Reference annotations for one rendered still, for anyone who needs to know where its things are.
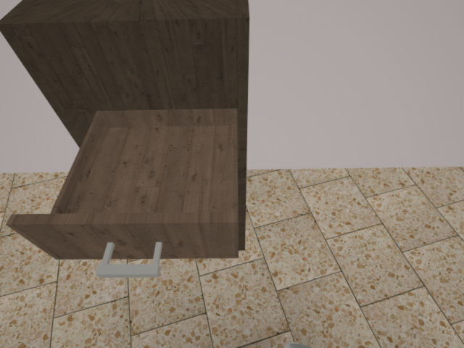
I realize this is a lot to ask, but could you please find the drawer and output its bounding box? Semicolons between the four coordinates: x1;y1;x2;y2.
6;109;239;260

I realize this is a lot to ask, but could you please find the cabinet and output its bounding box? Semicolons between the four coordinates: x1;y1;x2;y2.
0;0;249;251

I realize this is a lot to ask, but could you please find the handle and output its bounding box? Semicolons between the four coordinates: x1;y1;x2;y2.
95;242;162;278

